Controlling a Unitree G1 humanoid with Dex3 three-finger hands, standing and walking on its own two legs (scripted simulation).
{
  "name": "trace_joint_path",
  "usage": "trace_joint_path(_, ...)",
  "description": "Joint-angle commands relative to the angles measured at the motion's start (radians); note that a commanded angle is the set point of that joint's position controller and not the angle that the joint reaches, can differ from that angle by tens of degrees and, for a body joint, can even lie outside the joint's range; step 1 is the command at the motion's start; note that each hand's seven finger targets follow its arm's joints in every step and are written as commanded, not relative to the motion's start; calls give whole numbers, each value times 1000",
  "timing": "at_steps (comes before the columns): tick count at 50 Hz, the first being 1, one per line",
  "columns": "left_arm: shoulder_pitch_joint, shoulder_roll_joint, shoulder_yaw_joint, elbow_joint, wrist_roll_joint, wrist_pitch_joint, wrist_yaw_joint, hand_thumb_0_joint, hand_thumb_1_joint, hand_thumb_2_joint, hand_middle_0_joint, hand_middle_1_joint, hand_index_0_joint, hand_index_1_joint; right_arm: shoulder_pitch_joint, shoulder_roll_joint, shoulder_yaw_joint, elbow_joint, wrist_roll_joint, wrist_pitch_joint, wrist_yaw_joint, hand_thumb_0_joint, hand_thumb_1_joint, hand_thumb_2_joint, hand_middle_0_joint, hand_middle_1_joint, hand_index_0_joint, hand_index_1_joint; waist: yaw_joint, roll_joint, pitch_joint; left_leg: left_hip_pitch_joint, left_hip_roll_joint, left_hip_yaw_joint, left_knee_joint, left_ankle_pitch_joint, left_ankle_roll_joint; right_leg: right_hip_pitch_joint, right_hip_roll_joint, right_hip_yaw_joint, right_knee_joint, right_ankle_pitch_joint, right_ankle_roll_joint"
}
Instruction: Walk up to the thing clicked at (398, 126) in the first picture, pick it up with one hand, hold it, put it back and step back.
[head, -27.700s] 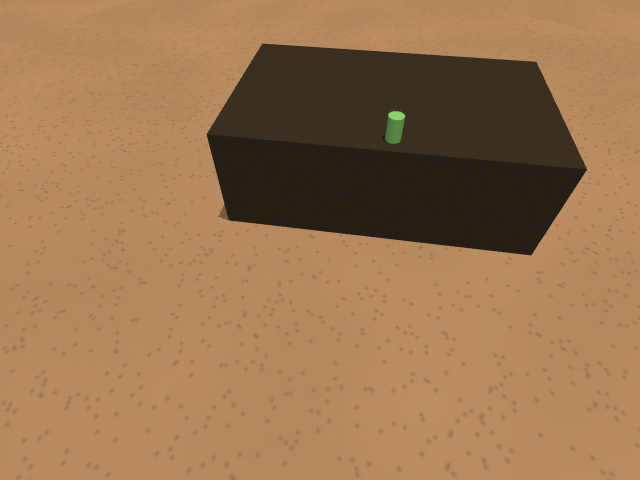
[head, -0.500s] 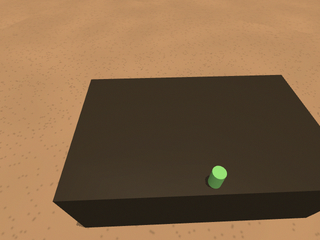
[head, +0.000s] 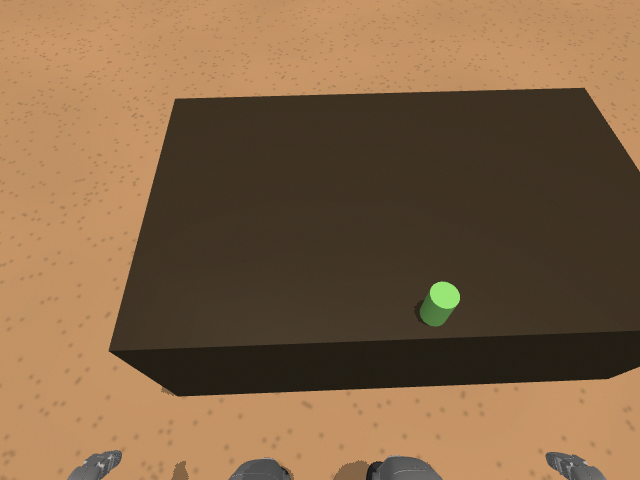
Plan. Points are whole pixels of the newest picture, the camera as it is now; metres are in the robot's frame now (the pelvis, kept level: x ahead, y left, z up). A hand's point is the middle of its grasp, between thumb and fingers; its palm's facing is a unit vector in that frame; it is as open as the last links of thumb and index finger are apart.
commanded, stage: step back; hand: right
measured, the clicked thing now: (438, 304) +0.43 -0.23 -0.27
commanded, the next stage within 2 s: none
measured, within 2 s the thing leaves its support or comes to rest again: neither
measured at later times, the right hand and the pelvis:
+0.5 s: hand out of the picture -0.01 -0.24 -0.15, palm faces +0.02 +0.91 -0.42, open 7.4 cm; pelvis -0.08 +0.03 -0.01, yaw -4 degrees
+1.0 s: hand out of the picture -0.13 -0.24 -0.16, palm faces -0.07 +0.91 -0.41, open 7.4 cm; pelvis -0.21 +0.03 -0.01, yaw +0 degrees
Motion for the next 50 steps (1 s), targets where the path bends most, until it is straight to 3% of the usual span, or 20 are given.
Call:
trace_joint_path(1,-16,246,53,-112,10,-1,13,0,900,900,-200,-300,-200,-300,53,-199,-53,-83,0,2,-14,0,-900,-900,200,300,200,300,-2,-86,-267,53,9,-57,131,123,100,5,-179,186,-35,235,-180)
trace_joint_path(4,-84,279,64,-156,24,1,14,0,900,900,-200,-300,-200,-300,119,-177,-55,-89,-5,11,-5,0,-900,-900,200,300,200,300,-21,-233,-237,62,-79,6,324,-147,73,-121,-288,271,-122,168,-243)
trace_joint_path(6,-153,292,66,-191,35,4,17,0,900,900,-200,-300,-200,-300,218,-188,-64,-83,-7,13,2,0,-900,-900,200,300,200,300,-66,-267,-224,126,-41,-42,297,-209,78,-233,-309,277,-92,108,-226)
trace_joint_path(7,-179,272,59,-204,33,7,19,0,900,900,-200,-300,-200,-300,248,-207,-75,-76,-7,9,4,0,-900,-900,200,300,200,300,-85,-208,-221,151,-21,-67,247,-153,91,-277,-255,233,-8,24,-190)
trace_joint_path(9,-128,160,42,-208,13,18,32,0,900,900,-200,-300,-200,-300,189,-337,-97,-105,-27,-11,-2,0,-900,-900,200,300,200,300,-67,251,-139,-40,273,-551,-301,125,159,-274,146,106,452,-363,-54)
trace_joint_path(11,-11,197,53,-181,18,23,42,0,900,900,-200,-300,-200,-300,84,-356,-95,-155,-44,-29,-15,0,-900,-900,200,300,200,300,-7,150,-177,-45,310,-605,-272,206,219,-243,146,253,607,-413,-44)
trace_joint_path(15,100,206,59,-128,5,24,38,0,900,900,-200,-300,-200,-300,-4,-246,-76,-192,-45,-39,-38,0,-900,-900,200,300,200,300,63,143,-210,65,207,-313,-156,297,218,-253,126,233,728,-248,-34)
trace_joint_path(22,30,176,55,-211,10,1,25,0,900,900,-200,-300,-200,-300,153,-221,-68,-188,-33,-32,-52,0,-900,-900,200,300,200,300,-41,121,-266,325,213,-235,-55,529,259,-248,89,169,429,-299,26)
trace_joint_path(27,161,169,66,-159,14,-5,17,0,900,900,-200,-300,-200,-300,79,-253,-69,-222,-26,-8,-44,0,-900,-900,200,300,200,300,0,160,-291,146,198,-193,-21,350,216,22,54,49,42,-134,-1)
trace_joint_path(29,221,186,75,-131,27,-9,14,0,900,900,-200,-300,-200,-300,50,-237,-64,-224,-10,1,-39,0,-900,-900,200,300,200,300,27,128,-278,-16,151,-158,15,176,136,158,35,58,-97,34,-39)
trace_joint_path(30,215,241,88,-147,41,-13,14,0,900,900,-200,-300,-200,-300,39,-204,-54,-236,-2,0,-36,0,-900,-900,200,300,200,300,26,-20,-244,-152,66,-116,116,35,79,155,-88,273,-138,-6,-87)
trace_joint_path(31,153,328,107,-177,31,-9,9,0,900,900,-200,-300,-200,-300,2,-170,-49,-252,0,-1,-40,0,-900,-900,200,300,200,300,44,-242,-160,-236,-128,-30,304,-236,24,14,-262,510,-236,-56,-225)
trace_joint_path(32,81,374,114,-223,43,-12,12,0,900,900,-200,-300,-200,-300,13,-201,-66,-235,-9,5,-49,0,-900,-900,200,300,200,300,56,-285,-104,-158,-111,-106,530,-365,2,-186,-390,639,-283,-43,-331)
trace_joint_path(36,-48,229,90,-267,34,-18,24,0,900,900,-200,-300,-200,-300,136,-179,-50,-182,5,-4,-41,0,-900,-900,200,300,200,300,-39,-169,-99,-196,-162,-160,629,-202,13,-65,-174,246,-156,257,-195)
trace_joint_path(42,131,195,83,-269,36,-9,37,0,900,900,-200,-300,-200,-300,92,-157,-32,-226,-11,-27,-52,0,-900,-900,200,300,200,300,72,-193,-243,-273,-92,-87,294,-266,-17,351,-198,256,-14,504,-226)
trace_joint_path(44,95,211,81,-292,27,-1,39,0,900,900,-200,-300,-200,-300,147,-154,-37,-221,-17,-33,-52,0,-900,-900,200,300,200,300,44,-225,-290,-166,-40,-60,82,-223,5,350,-220,254,51,557,-212)
trace_joint_path(47,64,195,60,-320,8,24,26,0,900,900,-200,-300,-200,-300,203,-181,-64,-194,-35,-42,-49,0,-900,-900,200,300,200,300,9,-131,-296,101,-16,-60,-228,218,32,135,-131,175,185,374,-115)
trace_joint_path(48,78,160,53,-330,3,25,22,0,900,900,-200,-300,-200,-300,185,-263,-87,-206,-48,-42,-48,0,-900,-900,200,300,200,300,20,63,-305,200,160,-306,-185,388,92,-68,-19,108,288,108,-62)
trace_joint_path(49,42,161,58,-338,-1,24,28,0,900,900,-200,-300,-200,-300,124,-348,-97,-230,-44,-36,-36,0,-900,-900,200,300,200,300,6,218,-251,150,304,-463,-209,460,225,-196,127,64,421,-346,-33)
trace_joint_path(50,-6,195,75,-331,13,22,40,0,900,900,-200,-300,-200,-300,120,-385,-102,-239,-46,-40,-41,0,-900,-900,200,300,200,300,-47,257,-227,5,401,-607,-237,419,342,-145,99,192,601,-447,-20)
